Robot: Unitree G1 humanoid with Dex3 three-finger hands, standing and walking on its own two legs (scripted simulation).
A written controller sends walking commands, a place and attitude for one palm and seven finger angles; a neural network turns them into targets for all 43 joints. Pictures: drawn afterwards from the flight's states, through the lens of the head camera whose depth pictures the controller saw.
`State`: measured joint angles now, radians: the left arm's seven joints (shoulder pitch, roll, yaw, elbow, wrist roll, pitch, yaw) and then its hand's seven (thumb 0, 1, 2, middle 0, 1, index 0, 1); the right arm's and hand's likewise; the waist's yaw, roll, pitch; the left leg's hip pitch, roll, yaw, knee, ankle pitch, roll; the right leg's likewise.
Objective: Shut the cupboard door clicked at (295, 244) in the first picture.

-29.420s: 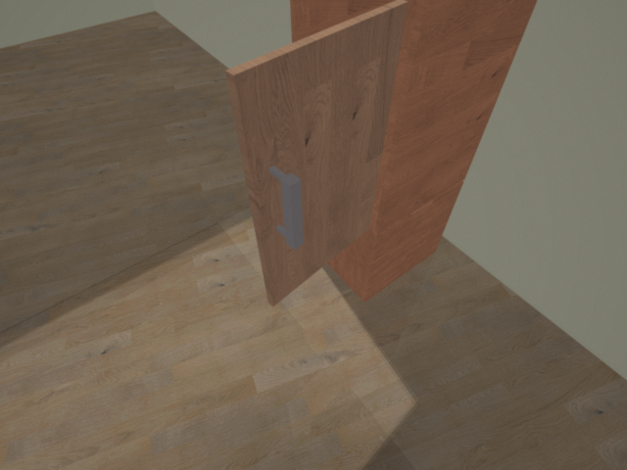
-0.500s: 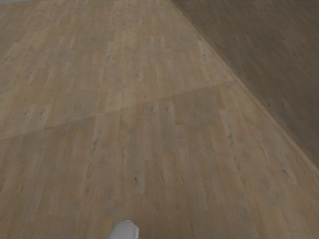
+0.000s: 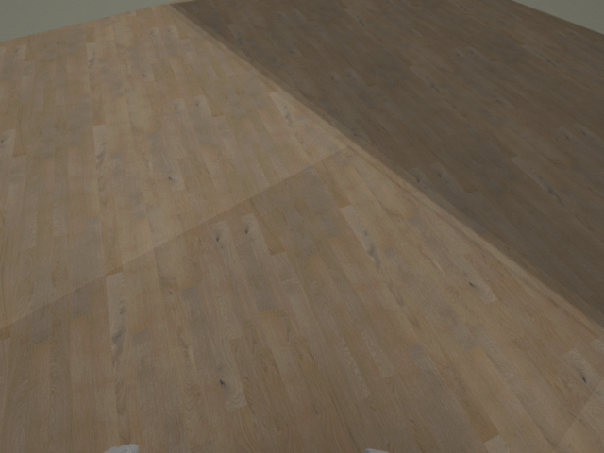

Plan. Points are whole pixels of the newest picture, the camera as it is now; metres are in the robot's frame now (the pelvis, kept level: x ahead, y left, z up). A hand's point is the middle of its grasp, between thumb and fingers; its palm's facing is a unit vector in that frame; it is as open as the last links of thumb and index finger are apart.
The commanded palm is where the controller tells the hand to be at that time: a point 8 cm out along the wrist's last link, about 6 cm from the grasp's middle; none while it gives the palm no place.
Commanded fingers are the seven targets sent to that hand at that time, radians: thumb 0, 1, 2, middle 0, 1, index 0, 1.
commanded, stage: turn to face it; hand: left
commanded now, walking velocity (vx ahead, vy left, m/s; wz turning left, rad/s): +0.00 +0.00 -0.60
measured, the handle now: out of the picture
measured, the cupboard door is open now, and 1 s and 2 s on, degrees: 61 61 61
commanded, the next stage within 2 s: none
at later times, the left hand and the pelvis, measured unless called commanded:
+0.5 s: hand (184, 442) +0.16 +0.19 -0.18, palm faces -0.24 -0.95 -0.19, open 7.4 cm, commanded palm none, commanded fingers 0.00 0.90 0.90 -0.20 -0.30 -0.20 -0.30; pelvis +0.02 +0.02 -0.01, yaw -17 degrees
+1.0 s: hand (254, 394) +0.22 +0.09 -0.15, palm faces -0.53 -0.80 -0.28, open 7.4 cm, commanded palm none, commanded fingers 0.00 0.90 0.90 -0.20 -0.30 -0.20 -0.30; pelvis +0.02 -0.02 -0.01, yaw -34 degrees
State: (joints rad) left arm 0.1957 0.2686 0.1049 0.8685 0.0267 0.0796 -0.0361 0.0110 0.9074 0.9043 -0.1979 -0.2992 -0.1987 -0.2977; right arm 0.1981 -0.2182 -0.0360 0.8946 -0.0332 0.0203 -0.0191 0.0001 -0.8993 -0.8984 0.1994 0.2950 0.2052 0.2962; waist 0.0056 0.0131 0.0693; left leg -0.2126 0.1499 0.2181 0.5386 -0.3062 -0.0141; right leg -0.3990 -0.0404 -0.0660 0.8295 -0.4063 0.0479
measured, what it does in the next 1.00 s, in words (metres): steps on the spot, turning right: right foot, then left foot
